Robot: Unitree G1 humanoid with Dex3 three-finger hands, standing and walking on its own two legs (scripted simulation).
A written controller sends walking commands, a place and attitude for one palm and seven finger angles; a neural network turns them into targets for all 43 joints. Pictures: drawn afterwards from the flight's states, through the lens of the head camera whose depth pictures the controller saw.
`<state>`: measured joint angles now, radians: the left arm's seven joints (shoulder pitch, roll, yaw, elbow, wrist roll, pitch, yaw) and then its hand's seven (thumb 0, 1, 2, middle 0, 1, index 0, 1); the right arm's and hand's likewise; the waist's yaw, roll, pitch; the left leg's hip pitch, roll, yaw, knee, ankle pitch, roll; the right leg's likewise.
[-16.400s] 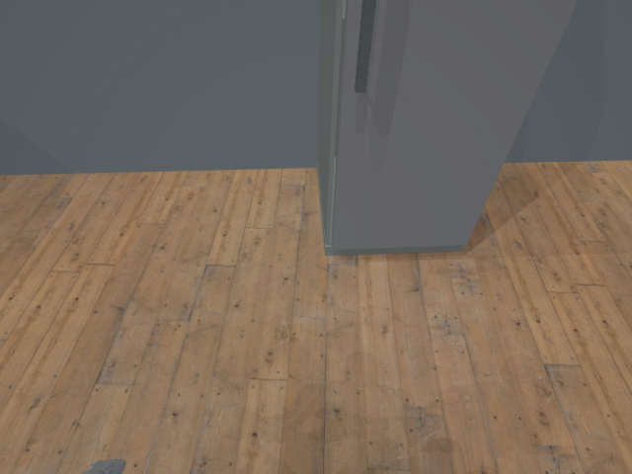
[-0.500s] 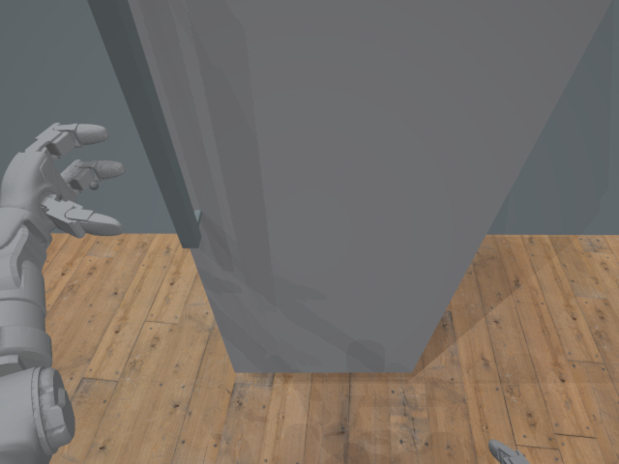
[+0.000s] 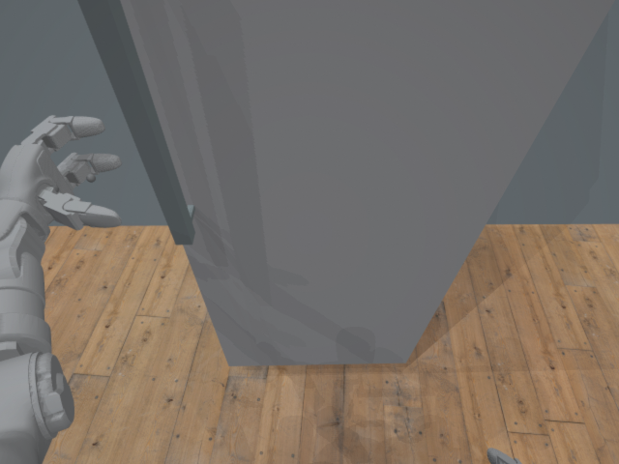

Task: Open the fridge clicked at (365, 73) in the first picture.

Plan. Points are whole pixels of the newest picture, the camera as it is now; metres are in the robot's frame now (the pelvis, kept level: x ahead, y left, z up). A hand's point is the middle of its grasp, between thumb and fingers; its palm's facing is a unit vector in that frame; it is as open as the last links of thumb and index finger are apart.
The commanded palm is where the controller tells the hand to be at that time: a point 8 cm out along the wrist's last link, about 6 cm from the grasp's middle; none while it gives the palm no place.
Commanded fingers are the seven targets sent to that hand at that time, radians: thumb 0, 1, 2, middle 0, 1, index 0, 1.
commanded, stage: move the hooked fingers beside the handle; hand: left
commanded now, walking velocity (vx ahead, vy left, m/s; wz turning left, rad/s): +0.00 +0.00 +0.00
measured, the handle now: (141, 88) +0.46 +0.20 +0.26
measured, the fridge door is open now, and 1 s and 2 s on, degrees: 0 0 0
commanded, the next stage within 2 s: feel for the door with the fingertips in 0.36 s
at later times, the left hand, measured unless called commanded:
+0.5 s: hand (87, 183) +0.40 +0.27 +0.17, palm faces +0.06 -1.00 +0.02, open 14.0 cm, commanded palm +0.37 +0.32 +0.17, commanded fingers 0.00 -0.50 0.30 -0.30 -1.20 -0.30 -1.20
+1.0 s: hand (125, 178) +0.40 +0.23 +0.17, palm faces +0.08 -1.00 +0.01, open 14.0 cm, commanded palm +0.38 +0.29 +0.17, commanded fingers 0.00 -0.50 0.30 -0.30 -1.20 -0.30 -1.20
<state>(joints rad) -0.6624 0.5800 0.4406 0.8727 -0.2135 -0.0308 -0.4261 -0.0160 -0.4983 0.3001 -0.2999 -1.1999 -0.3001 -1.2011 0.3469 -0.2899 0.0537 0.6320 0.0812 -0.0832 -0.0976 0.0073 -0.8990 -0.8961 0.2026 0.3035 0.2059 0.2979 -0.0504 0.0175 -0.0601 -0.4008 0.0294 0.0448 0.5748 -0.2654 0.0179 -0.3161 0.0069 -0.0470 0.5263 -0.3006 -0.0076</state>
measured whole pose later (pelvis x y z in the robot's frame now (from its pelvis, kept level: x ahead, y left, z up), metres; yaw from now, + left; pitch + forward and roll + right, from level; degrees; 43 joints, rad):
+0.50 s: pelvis +0.00 +0.00 +0.00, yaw +1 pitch +4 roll -1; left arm -0.60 0.54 0.41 0.75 -0.24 0.01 -0.41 -0.02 -0.50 0.30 -0.30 -1.20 -0.30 -1.20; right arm 0.31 -0.28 0.06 0.61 0.09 -0.07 -0.10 0.01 -0.90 -0.90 0.20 0.30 0.21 0.30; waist -0.03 0.02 -0.07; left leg -0.38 0.03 0.03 0.57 -0.27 0.02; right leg -0.29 0.00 -0.06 0.52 -0.31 -0.01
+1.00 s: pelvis +0.00 -0.01 +0.00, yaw +0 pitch +3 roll -1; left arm -0.61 0.47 0.37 0.71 -0.21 0.04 -0.30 -0.02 -0.50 0.30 -0.30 -1.20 -0.30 -1.20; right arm 0.30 -0.27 0.06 0.63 0.09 -0.07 -0.10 0.01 -0.90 -0.90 0.20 0.30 0.21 0.30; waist -0.04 0.03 -0.05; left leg -0.34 0.03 0.04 0.54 -0.25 0.01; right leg -0.26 0.01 -0.05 0.51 -0.30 -0.02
